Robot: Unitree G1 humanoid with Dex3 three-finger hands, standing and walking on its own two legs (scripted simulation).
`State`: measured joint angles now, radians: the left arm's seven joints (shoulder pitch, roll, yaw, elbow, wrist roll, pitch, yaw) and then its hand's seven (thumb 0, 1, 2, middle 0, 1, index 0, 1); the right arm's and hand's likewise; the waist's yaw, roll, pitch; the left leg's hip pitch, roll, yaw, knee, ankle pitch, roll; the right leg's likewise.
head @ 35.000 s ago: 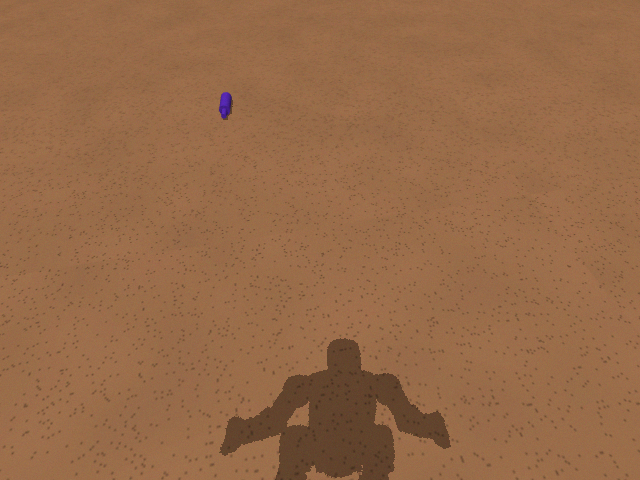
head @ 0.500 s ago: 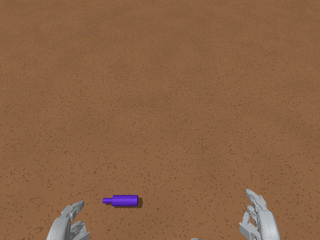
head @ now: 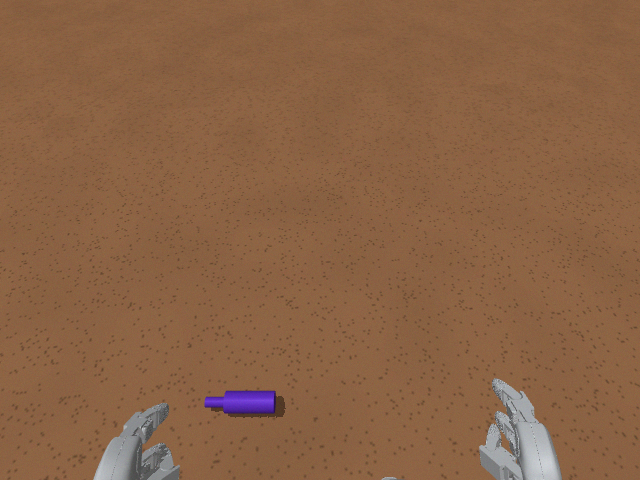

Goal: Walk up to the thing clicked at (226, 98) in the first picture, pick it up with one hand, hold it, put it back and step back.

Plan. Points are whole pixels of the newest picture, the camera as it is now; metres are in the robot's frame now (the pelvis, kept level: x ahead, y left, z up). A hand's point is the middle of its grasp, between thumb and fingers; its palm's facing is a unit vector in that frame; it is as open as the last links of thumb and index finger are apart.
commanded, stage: home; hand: left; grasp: from above
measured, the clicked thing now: (240, 402) +0.45 +0.22 -0.69
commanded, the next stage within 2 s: stand in 0.48 s
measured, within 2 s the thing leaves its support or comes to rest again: neither
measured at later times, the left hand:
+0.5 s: hand (173, 476) +0.16 +0.18 -0.05, palm faces +0.04 -0.98 -0.20, open 7.4 cm
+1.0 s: hand out of the picture +0.06 +0.23 -0.11, palm faces +0.02 -0.95 -0.32, open 7.4 cm
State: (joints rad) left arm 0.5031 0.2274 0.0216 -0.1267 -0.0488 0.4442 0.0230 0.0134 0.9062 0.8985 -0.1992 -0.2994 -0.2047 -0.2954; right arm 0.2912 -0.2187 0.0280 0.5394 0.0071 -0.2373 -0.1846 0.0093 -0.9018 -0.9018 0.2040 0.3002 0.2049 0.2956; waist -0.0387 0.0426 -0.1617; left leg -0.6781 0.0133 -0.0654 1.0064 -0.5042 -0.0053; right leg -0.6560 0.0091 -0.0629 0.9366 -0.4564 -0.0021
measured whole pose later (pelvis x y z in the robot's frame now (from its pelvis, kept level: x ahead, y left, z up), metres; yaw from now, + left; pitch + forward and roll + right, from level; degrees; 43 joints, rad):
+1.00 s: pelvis +0.00 +0.00 +0.05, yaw +0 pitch -1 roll +0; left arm 0.23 0.28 0.04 0.93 0.04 0.02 0.03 0.01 0.91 0.90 -0.20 -0.30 -0.21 -0.30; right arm 0.19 -0.28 -0.04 0.97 -0.05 -0.02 -0.03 0.00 -0.90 -0.90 0.20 0.30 0.20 0.30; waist 0.02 0.00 0.04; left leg -0.24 -0.02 -0.03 0.57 -0.31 0.01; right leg -0.25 -0.02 -0.02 0.56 -0.29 0.01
